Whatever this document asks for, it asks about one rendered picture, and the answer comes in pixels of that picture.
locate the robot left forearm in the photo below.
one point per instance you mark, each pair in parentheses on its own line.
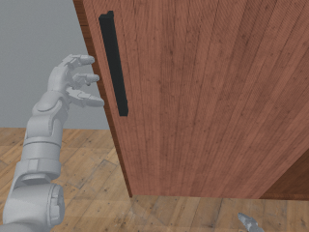
(39,163)

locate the wardrobe door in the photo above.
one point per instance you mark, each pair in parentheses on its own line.
(217,92)
(295,180)

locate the robot left upper arm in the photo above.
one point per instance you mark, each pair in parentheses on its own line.
(34,208)

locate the handle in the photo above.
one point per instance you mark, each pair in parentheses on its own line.
(109,36)

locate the right robot hand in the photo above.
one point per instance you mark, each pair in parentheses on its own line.
(250,223)

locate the left robot hand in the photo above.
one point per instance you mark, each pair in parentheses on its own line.
(60,80)

